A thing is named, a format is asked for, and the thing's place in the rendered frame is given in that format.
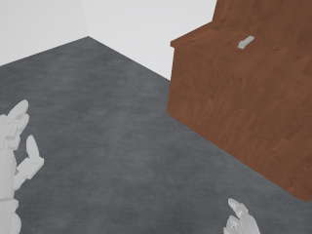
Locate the robot left hand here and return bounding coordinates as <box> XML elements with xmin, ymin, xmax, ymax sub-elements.
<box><xmin>0</xmin><ymin>99</ymin><xmax>45</xmax><ymax>200</ymax></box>

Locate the counter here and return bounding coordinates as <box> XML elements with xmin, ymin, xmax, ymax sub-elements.
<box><xmin>167</xmin><ymin>0</ymin><xmax>312</xmax><ymax>203</ymax></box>

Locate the robot right hand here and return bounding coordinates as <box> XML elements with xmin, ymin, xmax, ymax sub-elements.
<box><xmin>223</xmin><ymin>198</ymin><xmax>260</xmax><ymax>234</ymax></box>

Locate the tap lever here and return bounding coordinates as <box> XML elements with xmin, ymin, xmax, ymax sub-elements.
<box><xmin>238</xmin><ymin>36</ymin><xmax>254</xmax><ymax>49</ymax></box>

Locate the robot left forearm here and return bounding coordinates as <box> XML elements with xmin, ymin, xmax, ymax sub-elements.
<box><xmin>0</xmin><ymin>198</ymin><xmax>21</xmax><ymax>234</ymax></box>

